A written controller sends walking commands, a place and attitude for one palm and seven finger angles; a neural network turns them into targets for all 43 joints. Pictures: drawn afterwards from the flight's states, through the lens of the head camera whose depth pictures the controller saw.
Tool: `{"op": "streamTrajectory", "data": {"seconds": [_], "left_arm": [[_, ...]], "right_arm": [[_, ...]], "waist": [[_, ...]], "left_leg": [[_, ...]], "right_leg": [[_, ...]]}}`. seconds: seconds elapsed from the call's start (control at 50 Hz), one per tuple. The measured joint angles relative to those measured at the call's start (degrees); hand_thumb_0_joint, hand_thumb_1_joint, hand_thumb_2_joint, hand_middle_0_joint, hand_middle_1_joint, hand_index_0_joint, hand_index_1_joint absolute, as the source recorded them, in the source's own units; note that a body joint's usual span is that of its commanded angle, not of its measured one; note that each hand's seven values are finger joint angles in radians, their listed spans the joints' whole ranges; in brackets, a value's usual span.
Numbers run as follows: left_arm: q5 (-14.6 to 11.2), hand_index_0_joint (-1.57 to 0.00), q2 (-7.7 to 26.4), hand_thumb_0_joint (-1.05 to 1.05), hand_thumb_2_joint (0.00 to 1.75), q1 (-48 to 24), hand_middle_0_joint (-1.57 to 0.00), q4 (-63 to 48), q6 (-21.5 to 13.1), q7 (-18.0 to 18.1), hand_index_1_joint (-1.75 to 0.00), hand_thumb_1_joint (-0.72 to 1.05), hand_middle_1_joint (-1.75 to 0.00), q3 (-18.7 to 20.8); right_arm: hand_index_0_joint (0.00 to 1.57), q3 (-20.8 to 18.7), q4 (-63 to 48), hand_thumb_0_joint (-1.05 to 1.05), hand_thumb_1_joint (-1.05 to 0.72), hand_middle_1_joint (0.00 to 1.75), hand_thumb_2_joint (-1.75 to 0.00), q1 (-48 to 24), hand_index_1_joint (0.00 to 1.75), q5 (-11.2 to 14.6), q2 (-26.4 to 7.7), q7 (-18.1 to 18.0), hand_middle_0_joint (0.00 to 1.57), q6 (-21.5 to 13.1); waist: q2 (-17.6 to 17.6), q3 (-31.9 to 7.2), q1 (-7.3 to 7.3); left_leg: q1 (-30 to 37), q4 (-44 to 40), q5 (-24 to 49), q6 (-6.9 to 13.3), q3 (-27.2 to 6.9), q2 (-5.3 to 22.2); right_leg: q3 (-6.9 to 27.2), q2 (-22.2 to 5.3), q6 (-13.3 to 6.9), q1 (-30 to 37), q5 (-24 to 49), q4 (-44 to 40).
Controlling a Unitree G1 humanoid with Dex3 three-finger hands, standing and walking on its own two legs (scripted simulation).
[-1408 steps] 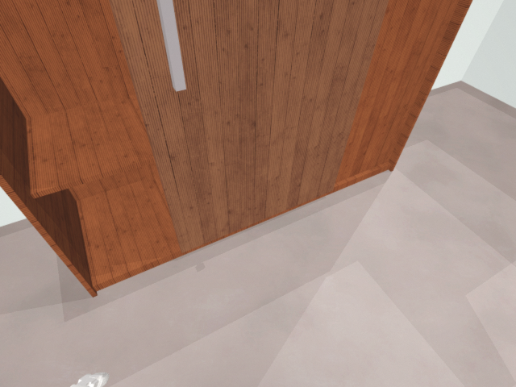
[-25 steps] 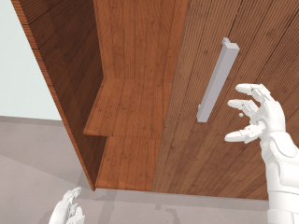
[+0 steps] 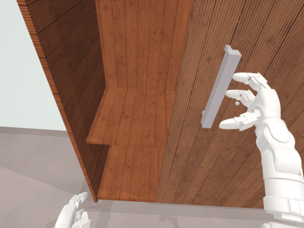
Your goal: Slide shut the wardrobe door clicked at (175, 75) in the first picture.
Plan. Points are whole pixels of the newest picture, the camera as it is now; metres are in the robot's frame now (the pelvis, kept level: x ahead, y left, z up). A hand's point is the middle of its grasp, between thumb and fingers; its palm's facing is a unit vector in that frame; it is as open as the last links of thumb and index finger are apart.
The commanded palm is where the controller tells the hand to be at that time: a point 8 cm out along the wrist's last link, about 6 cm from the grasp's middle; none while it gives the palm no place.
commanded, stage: feel for the door with the fingertips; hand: right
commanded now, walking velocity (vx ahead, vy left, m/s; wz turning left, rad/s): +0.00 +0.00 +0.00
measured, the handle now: (215, 90) +0.44 -0.14 +0.18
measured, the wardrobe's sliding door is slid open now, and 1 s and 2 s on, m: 0.37 0.37 0.37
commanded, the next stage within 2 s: slide the fingers in behind the handle in 0.50 s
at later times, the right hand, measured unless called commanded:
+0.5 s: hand (230, 97) +0.39 -0.16 +0.20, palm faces -0.01 +1.00 -0.02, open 14.0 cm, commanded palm +0.37 -0.22 +0.19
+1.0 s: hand (232, 105) +0.37 -0.16 +0.20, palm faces -0.01 +1.00 -0.02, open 14.0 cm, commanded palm +0.35 -0.21 +0.19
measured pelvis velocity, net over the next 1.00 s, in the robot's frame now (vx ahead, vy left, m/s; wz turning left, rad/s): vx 0.00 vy -0.01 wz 0.01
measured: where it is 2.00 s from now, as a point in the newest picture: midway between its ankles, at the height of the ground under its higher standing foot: outside the picture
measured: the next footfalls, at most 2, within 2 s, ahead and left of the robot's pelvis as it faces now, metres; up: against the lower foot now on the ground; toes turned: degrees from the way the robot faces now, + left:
none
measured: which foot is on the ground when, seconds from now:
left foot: down 0.00-1.00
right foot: down 0.00-1.00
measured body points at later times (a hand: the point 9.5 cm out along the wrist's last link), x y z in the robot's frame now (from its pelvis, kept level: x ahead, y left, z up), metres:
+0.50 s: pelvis +0.00 +0.00 +0.00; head -0.02 +0.02 +0.45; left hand +0.14 +0.25 -0.10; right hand +0.38 -0.21 +0.21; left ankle -0.04 +0.09 -0.74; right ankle +0.01 -0.12 -0.74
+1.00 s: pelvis +0.00 -0.01 +0.00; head -0.03 +0.01 +0.45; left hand +0.16 +0.23 -0.09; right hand +0.36 -0.22 +0.20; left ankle -0.04 +0.09 -0.74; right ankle +0.01 -0.12 -0.74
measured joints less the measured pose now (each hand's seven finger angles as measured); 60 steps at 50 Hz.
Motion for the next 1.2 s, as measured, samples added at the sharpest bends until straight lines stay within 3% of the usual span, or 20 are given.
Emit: {"op": "streamTrajectory", "data": {"seconds": [0.1,0.18,0.28,0.62,0.82,1.0,1.2], "left_arm": [[-0.36,-0.2,0.96,0.01,0.89,-0.35,-0.2,-0.8,0.59,0.54,-0.3,0.91,-0.3,0.45],[-0.15,-0.2,1.12,0.01,0.89,0.3,-0.2,-0.8,0.19,0.53,-0.3,0.91,-0.3,0.83],[-0.22,-0.2,1.1,0.01,0.89,1.02,-0.2,-0.38,-0.08,0.32,-0.3,0.91,-0.3,1.06],[-0.04,-0.2,0.58,0.01,0.89,2.4,-0.2,-0.3,0.75,-0.31,-0.3,0.91,-0.3,1.17],[-0.11,-0.2,0.65,0.01,0.89,2.2,-0.2,-0.76,0.47,-0.26,-0.3,0.91,-0.3,1.36],[-0.24,-0.2,0.49,0.01,0.89,0.45,-0.2,-1.13,0.33,-0.24,-0.3,0.91,-0.3,1.08],[0.11,-0.2,-0.26,0.01,0.89,-0.81,-0.2,-0.72,0.14,-0.25,-0.3,0.91,-0.3,0.72]], "right_arm": [[0.3,-0.94,3.63,-0.01,0.5,1.2,-0.3,-1.79,1.2,1.13,-1.74,1.95,0.3,3.4],[0.3,-1.92,3.87,-0.01,0.5,1.2,-0.3,-1.35,1.2,2.06,-1.03,2.95,0.3,1.61],[0.3,-1.42,5.26,-0.01,0.5,1.2,-0.3,-2.77,1.2,0.83,-0.95,2.22,0.3,-0.54],[0.3,-1.35,8.0,-0.01,0.5,1.2,-0.3,-4.66,1.2,0.14,-0.13,0.9,0.3,-0.43],[0.3,-0.59,4.06,-0.01,0.5,1.2,-0.3,-1.77,1.2,0.19,0.22,0.73,0.3,-0.76],[0.3,1.34,1.16,-0.01,0.5,1.2,-0.3,-0.34,1.2,0.6,1.72,0.23,0.3,0.92],[0.29,3.59,1.38,-0.01,0.5,1.2,-0.3,-2.6,1.23,-1.29,3.62,-3.83,0.3,1.5]], "waist": [[-1.22,0.42,0.7],[-0.94,0.13,0.83],[-0.26,0.15,0.79],[-0.78,-0.43,1.56],[-0.68,-0.12,0.91],[-0.8,-0.29,0.39],[-0.76,0.71,-0.53]], "left_leg": [[-0.57,-0.28,0.42,0.01,0.05,-0.06],[-1.07,-0.04,0.31,-0.01,0.08,0.07],[-1.22,0.34,0.04,0.11,0.19,-0.07],[-1.47,0.02,0.35,-0.38,-0.84,0.19],[-0.85,-0.46,0.6,-0.63,-0.81,0.38],[-0.37,-0.49,0.67,-0.83,-0.57,0.65],[-0.46,-0.31,0.83,-0.79,0.08,0.88]], "right_leg": [[0.06,-0.04,-0.03,-0.61,0.39,-0.21],[0.08,0.09,-0.03,-0.9,0.58,-0.47],[0.22,-0.06,0.08,-1.21,0.22,0.18],[-0.8,0.13,-0.42,-1.05,0.18,-0.26],[-0.76,0.35,-0.66,-0.64,0.27,-0.4],[-0.54,0.64,-0.85,-0.31,0.39,-0.37],[0.1,0.94,-0.82,-0.52,0.96,-0.47]]}}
